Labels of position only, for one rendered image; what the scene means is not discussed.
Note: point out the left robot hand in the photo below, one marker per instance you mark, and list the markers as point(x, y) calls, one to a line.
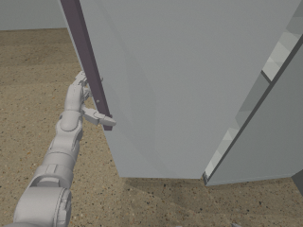
point(75, 96)

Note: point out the left robot upper arm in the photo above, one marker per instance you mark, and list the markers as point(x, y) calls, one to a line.
point(44, 206)

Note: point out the fridge door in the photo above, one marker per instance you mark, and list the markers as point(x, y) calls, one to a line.
point(175, 74)

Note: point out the handle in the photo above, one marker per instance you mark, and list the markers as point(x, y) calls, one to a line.
point(75, 19)

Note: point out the robot left forearm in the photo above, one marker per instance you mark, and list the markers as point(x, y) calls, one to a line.
point(57, 167)

